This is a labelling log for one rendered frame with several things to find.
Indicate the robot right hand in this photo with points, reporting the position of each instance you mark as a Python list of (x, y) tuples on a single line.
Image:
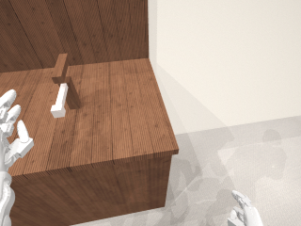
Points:
[(249, 216)]

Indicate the left robot forearm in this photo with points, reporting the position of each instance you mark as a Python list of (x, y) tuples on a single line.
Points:
[(7, 198)]

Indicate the tap lever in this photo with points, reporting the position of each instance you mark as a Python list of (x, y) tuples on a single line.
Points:
[(58, 110)]

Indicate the robot left hand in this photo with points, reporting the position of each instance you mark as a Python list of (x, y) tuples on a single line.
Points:
[(20, 146)]

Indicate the counter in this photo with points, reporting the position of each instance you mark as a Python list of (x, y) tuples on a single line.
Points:
[(111, 154)]

